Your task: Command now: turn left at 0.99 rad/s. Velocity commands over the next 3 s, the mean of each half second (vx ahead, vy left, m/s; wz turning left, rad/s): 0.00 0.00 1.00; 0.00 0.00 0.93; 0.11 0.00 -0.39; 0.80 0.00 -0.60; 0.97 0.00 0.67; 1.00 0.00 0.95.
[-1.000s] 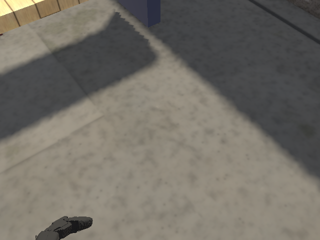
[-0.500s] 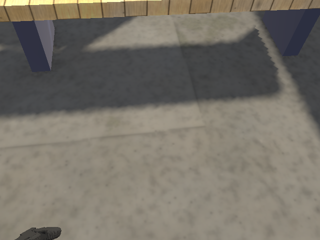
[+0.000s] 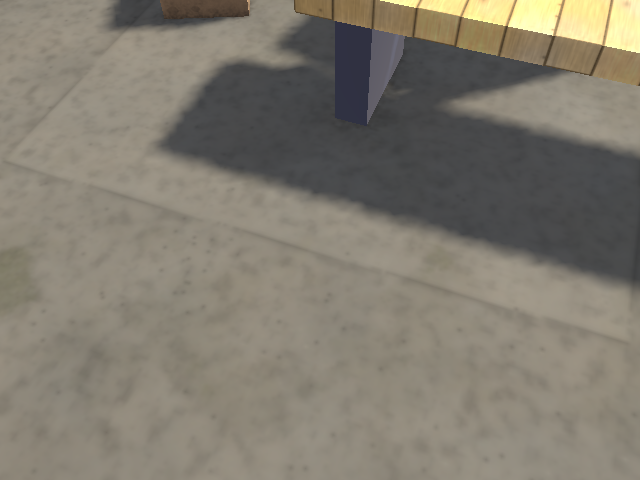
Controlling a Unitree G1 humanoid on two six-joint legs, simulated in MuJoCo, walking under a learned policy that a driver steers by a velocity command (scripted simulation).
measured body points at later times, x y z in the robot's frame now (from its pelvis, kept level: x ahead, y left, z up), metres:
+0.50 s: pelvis +0.03 +0.05 +0.00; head +0.07 +0.09 +0.44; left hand +0.09 +0.38 -0.10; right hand +0.33 -0.13 -0.07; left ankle +0.01 +0.15 -0.74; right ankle +0.15 -0.06 -0.71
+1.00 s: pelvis +0.04 +0.07 -0.01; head +0.05 +0.12 +0.44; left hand -0.13 +0.35 -0.12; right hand +0.37 +0.06 -0.08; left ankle -0.06 +0.15 -0.74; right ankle +0.15 -0.04 -0.74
